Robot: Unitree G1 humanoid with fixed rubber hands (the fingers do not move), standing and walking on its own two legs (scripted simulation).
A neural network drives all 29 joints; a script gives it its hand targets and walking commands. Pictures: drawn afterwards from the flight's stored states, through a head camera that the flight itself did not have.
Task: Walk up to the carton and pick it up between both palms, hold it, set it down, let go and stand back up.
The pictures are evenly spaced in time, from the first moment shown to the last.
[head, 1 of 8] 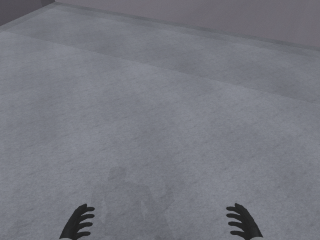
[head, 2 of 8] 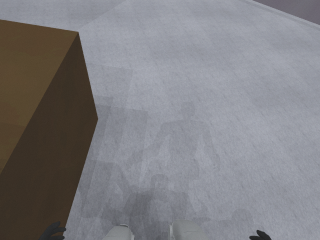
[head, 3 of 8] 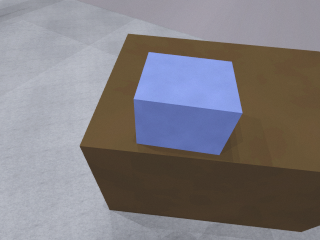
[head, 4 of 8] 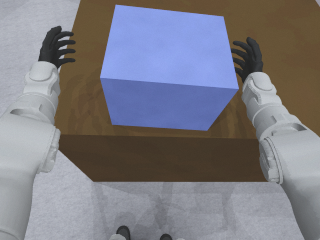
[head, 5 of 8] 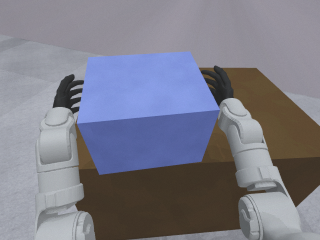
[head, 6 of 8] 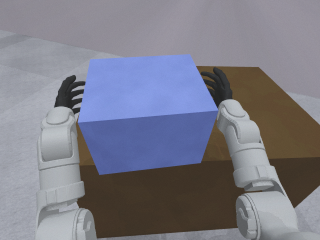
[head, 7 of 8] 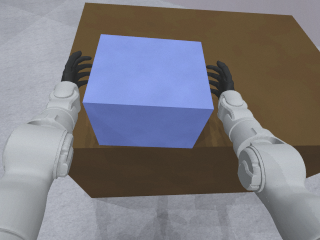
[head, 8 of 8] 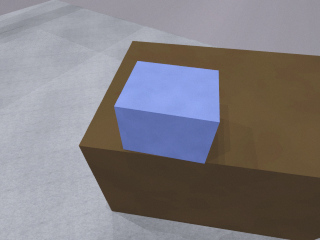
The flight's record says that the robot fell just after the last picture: no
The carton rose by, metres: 0.17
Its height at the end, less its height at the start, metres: +0.00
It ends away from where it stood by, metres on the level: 0.03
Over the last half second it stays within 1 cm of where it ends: yes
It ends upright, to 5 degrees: yes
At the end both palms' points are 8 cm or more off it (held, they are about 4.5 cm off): yes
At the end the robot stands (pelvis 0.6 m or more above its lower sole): yes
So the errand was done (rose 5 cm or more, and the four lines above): yes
